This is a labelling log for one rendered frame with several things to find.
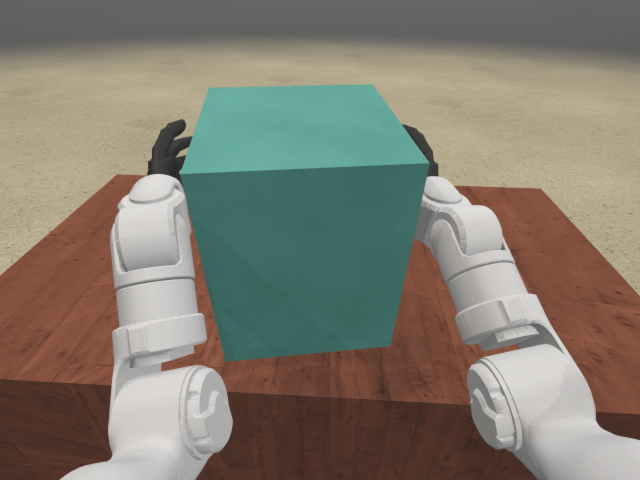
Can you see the robot right hand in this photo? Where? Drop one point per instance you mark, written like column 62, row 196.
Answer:
column 421, row 142

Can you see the robot left upper arm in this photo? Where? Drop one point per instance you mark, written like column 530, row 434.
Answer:
column 164, row 426

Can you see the robot right forearm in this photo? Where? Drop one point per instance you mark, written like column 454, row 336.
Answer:
column 494, row 308

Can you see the robot left hand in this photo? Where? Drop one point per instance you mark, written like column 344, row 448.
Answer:
column 165, row 150

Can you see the pedestal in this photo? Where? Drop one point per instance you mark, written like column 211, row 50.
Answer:
column 400, row 412

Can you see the carton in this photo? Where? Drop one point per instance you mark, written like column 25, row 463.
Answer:
column 304, row 202

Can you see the robot left forearm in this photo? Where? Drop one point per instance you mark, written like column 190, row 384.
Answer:
column 153, row 275

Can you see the robot right upper arm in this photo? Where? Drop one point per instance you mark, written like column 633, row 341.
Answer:
column 534, row 403

